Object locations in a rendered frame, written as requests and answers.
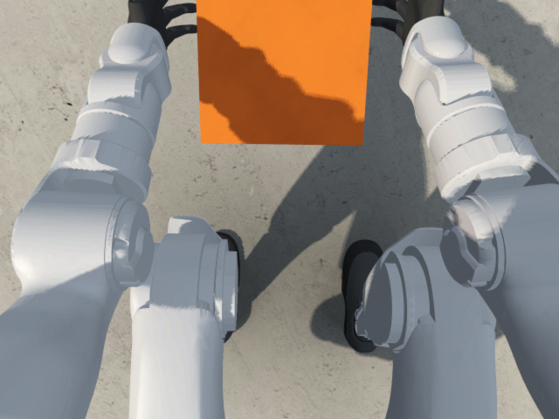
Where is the right robot forearm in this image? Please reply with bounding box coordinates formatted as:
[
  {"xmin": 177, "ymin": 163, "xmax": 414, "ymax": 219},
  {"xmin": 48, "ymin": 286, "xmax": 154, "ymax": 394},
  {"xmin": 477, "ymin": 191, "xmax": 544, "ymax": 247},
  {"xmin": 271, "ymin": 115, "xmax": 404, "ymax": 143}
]
[{"xmin": 399, "ymin": 16, "xmax": 559, "ymax": 204}]

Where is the left robot forearm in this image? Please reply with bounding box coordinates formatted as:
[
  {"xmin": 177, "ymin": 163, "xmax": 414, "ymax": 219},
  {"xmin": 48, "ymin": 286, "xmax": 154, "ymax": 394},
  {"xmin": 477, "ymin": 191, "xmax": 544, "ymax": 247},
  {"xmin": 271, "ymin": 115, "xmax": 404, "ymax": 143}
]
[{"xmin": 10, "ymin": 23, "xmax": 172, "ymax": 276}]

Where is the left robot upper arm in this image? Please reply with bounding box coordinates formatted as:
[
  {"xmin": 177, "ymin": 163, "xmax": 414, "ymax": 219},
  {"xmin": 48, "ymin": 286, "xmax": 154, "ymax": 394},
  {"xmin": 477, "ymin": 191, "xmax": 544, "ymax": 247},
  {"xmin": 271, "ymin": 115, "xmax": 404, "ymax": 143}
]
[{"xmin": 0, "ymin": 190, "xmax": 155, "ymax": 419}]

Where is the robot left hand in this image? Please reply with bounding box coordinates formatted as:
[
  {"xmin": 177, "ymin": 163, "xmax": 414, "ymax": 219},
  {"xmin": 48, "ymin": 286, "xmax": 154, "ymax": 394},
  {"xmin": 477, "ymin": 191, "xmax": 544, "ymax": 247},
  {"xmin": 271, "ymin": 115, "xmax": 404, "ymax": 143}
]
[{"xmin": 128, "ymin": 0, "xmax": 197, "ymax": 50}]

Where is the left robot foot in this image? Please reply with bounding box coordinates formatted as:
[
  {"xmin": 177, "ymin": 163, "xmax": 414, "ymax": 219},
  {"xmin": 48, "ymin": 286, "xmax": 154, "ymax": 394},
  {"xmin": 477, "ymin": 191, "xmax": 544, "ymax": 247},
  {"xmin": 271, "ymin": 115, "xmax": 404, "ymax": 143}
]
[{"xmin": 217, "ymin": 232, "xmax": 240, "ymax": 343}]

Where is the robot right hand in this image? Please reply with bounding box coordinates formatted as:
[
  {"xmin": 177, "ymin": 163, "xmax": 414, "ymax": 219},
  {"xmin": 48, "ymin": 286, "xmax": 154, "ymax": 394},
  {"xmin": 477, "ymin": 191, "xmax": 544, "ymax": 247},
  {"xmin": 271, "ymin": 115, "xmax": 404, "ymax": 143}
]
[{"xmin": 370, "ymin": 0, "xmax": 445, "ymax": 46}]

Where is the carton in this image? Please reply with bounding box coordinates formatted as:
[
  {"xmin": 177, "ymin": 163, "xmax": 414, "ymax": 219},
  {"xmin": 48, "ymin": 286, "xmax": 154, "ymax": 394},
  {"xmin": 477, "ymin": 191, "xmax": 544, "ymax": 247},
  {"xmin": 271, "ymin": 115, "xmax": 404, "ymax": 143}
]
[{"xmin": 197, "ymin": 0, "xmax": 372, "ymax": 146}]

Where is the robot right shin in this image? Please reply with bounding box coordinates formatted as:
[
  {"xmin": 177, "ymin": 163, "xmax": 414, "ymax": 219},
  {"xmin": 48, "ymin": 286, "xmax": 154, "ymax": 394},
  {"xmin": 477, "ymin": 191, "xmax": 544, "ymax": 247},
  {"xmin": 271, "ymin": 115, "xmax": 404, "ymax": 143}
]
[{"xmin": 355, "ymin": 228, "xmax": 496, "ymax": 347}]

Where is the right robot upper arm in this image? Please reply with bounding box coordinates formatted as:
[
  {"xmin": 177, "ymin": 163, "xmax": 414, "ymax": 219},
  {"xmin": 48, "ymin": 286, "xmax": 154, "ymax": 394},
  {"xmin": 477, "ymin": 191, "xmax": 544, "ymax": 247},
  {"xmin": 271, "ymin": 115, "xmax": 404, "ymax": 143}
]
[{"xmin": 439, "ymin": 183, "xmax": 559, "ymax": 419}]

